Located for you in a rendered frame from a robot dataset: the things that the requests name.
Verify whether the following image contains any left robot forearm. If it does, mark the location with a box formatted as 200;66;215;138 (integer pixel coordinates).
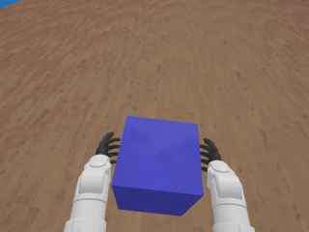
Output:
64;154;111;232

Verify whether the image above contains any robot right hand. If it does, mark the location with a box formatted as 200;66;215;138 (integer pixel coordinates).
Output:
199;138;222;172

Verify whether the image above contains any robot left hand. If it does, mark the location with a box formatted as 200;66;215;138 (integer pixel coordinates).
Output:
95;131;121;164

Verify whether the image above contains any carton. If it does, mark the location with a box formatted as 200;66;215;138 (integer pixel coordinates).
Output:
111;116;204;217

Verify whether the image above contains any right robot forearm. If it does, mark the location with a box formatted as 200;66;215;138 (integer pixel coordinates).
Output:
207;160;255;232

